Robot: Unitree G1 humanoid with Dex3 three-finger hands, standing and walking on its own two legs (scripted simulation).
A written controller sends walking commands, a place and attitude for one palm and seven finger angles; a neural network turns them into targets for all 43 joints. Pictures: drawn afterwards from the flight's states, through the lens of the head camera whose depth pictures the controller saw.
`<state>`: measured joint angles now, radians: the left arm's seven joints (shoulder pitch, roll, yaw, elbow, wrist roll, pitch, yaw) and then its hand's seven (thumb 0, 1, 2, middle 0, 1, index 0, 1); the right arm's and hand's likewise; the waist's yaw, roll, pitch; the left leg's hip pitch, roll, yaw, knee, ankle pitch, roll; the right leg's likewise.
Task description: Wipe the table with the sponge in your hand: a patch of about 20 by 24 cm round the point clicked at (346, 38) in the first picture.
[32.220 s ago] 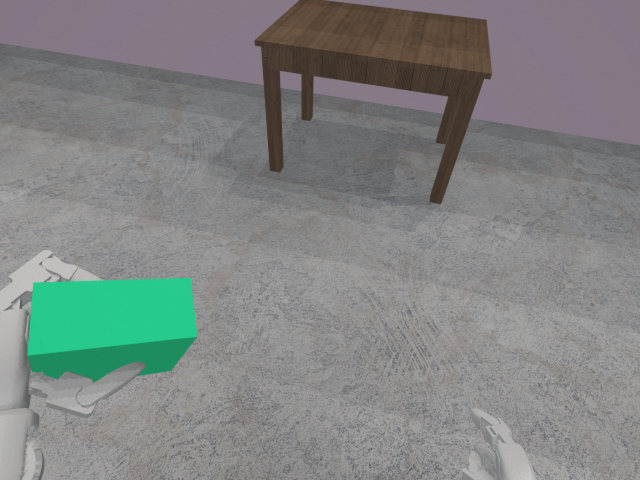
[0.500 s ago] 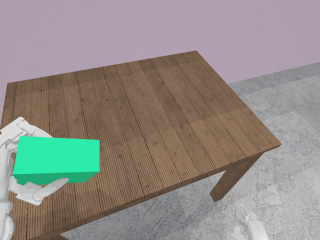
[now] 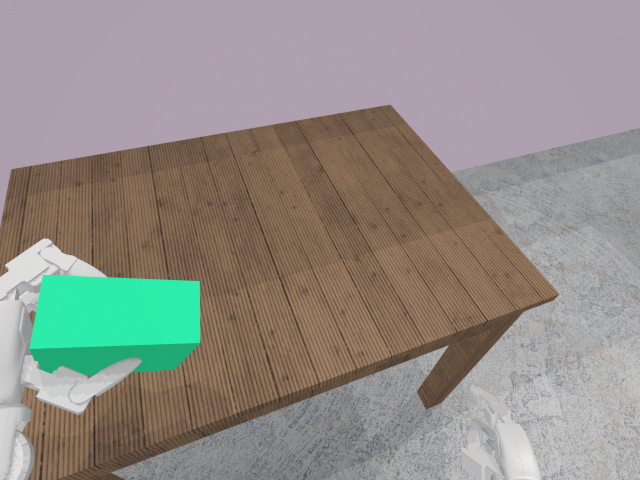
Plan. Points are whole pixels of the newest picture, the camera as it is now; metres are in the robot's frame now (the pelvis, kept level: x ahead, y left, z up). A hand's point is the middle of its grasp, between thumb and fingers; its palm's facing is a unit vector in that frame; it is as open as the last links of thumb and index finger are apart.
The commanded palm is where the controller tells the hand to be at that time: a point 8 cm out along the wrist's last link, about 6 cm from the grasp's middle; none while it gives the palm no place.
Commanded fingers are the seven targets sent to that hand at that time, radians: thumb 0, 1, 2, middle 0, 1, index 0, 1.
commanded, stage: come to a stop and stand still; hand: left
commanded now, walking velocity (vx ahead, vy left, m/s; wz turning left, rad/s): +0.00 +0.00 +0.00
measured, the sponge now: (143, 330) +0.23 +0.20 +0.12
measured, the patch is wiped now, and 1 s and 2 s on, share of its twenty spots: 0.00 0.00 0.00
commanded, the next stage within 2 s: look again from close up in 0.78 s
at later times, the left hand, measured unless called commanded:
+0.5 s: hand (51, 321) +0.22 +0.27 +0.14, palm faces +0.33 -0.85 -0.42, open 10.2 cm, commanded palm +0.16 +0.30 +0.17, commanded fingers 0.00 0.10 1.30 -1.20 -1.60 -1.20 -1.60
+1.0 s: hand (41, 323) +0.21 +0.28 +0.15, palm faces +0.36 -0.86 -0.36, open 10.2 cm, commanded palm +0.16 +0.31 +0.17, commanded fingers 0.00 0.10 1.30 -1.20 -1.60 -1.20 -1.60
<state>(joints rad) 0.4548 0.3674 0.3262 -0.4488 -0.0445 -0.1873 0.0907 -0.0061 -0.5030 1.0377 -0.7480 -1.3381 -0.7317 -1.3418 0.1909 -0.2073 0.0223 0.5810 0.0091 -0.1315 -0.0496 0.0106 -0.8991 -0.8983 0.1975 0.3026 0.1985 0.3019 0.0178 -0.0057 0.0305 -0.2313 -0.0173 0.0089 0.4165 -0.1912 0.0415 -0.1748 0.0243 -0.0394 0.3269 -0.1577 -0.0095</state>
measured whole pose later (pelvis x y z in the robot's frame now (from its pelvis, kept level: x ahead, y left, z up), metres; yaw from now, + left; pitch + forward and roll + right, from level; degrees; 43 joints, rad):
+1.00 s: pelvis +0.00 +0.03 +0.00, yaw +0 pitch +0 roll -2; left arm 0.41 0.37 0.35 -0.44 -0.04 -0.25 0.08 -0.01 -0.50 1.04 -0.75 -1.34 -0.73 -1.34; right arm 0.20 -0.19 0.03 0.57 0.01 -0.15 -0.03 0.01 -0.90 -0.90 0.20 0.30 0.20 0.30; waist 0.04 -0.03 0.05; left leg -0.24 -0.05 0.03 0.44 -0.20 0.08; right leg -0.19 -0.01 -0.03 0.37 -0.17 0.03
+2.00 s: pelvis +0.00 -0.06 -0.01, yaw -2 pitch +1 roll -1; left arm 0.46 0.39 0.36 -0.50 -0.09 -0.15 0.06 -0.01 -0.51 1.04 -0.75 -1.34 -0.73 -1.34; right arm 0.20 -0.22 -0.02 0.56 0.01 -0.11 -0.05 0.01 -0.90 -0.90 0.20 0.30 0.20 0.30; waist 0.00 0.00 0.04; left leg -0.29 0.07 0.00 0.51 -0.24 -0.04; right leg -0.25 0.11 -0.04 0.42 -0.20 -0.10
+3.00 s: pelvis +0.00 +0.03 +0.00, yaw -1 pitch +0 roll -1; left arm 0.38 0.39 0.35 -0.46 -0.03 -0.24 0.09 -0.01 -0.51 1.04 -0.75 -1.34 -0.73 -1.34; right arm 0.19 -0.16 0.05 0.57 0.00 -0.19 -0.01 0.01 -0.90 -0.90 0.20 0.30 0.20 0.30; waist 0.03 -0.07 0.06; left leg -0.22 -0.07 0.06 0.43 -0.21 0.09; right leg -0.21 -0.03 0.00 0.43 -0.21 0.01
